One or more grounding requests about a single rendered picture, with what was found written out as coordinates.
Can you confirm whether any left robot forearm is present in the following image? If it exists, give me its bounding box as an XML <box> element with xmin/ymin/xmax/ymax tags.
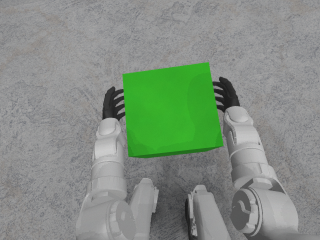
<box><xmin>75</xmin><ymin>117</ymin><xmax>127</xmax><ymax>239</ymax></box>

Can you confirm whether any right robot upper arm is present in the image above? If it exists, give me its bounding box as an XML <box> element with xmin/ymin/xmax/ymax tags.
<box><xmin>230</xmin><ymin>187</ymin><xmax>320</xmax><ymax>240</ymax></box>

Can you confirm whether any left robot upper arm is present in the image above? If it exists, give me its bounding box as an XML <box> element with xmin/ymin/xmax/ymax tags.
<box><xmin>75</xmin><ymin>199</ymin><xmax>137</xmax><ymax>240</ymax></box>

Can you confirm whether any right robot foot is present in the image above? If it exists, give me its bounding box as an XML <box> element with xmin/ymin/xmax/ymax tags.
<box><xmin>185</xmin><ymin>198</ymin><xmax>198</xmax><ymax>240</ymax></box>

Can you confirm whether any right robot forearm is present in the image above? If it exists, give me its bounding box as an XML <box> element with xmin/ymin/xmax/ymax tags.
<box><xmin>223</xmin><ymin>106</ymin><xmax>299</xmax><ymax>225</ymax></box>

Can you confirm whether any right robot shin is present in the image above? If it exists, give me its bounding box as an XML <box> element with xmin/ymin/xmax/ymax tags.
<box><xmin>190</xmin><ymin>185</ymin><xmax>215</xmax><ymax>235</ymax></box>

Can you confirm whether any robot left hand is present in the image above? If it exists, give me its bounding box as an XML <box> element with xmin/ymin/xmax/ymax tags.
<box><xmin>102</xmin><ymin>86</ymin><xmax>126</xmax><ymax>121</ymax></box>

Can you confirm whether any robot right hand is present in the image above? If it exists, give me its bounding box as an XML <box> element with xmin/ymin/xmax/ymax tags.
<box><xmin>212</xmin><ymin>76</ymin><xmax>240</xmax><ymax>113</ymax></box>

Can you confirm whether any carton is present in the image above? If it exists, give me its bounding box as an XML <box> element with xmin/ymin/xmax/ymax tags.
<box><xmin>122</xmin><ymin>62</ymin><xmax>224</xmax><ymax>159</ymax></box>

